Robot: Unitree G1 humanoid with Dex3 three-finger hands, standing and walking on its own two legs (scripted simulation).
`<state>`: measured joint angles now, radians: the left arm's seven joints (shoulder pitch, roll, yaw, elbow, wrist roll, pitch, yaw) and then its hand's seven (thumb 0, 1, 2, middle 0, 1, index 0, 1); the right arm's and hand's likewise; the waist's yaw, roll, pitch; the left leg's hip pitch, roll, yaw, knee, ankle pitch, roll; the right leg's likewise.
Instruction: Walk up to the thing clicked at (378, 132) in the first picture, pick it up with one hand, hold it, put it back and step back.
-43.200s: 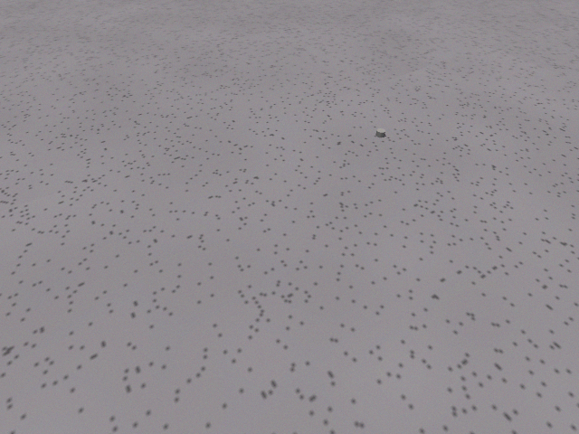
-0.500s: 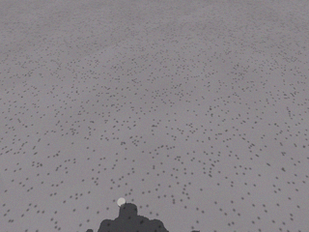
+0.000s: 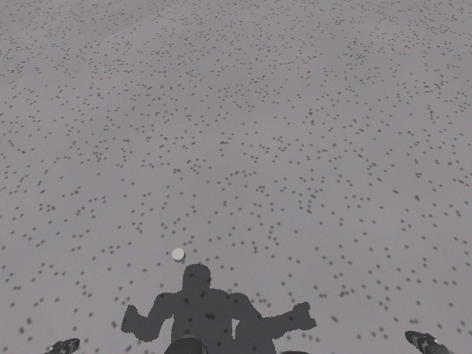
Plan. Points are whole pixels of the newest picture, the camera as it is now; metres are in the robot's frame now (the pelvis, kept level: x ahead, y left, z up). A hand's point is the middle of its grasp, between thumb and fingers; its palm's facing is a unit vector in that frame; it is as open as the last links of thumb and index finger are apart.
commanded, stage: step back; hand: left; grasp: from above
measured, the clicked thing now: (178, 255) +0.53 +0.28 -0.73
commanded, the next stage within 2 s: none
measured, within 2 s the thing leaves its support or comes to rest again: neither
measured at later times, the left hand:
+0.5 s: hand out of the picture -0.02 +0.27 -0.14, palm faces +0.08 -0.92 -0.38, open 7.4 cm
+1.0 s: hand out of the picture -0.20 +0.24 -0.12, palm faces +0.05 -0.90 -0.44, open 7.4 cm
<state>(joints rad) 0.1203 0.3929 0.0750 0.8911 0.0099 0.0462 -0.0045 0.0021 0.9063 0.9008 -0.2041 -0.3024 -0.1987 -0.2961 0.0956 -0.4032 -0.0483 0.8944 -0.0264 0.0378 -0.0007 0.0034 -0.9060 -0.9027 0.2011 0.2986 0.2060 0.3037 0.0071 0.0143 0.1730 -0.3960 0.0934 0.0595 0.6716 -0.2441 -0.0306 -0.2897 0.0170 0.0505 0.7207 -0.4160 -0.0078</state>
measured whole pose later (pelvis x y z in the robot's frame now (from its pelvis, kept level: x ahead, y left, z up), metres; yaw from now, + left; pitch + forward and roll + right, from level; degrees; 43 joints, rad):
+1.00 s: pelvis -0.28 -0.04 +0.01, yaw +2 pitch -3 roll +1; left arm 0.18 0.34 0.07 0.84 0.04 0.04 0.02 0.01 0.90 0.90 -0.21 -0.30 -0.20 -0.30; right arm 0.19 -0.42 -0.06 0.88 -0.01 0.07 -0.01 0.00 -0.91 -0.90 0.20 0.30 0.20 0.30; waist 0.01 0.04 0.15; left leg -0.44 -0.11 -0.14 1.11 -0.48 -0.03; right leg -0.31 -0.03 0.03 0.62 -0.27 0.00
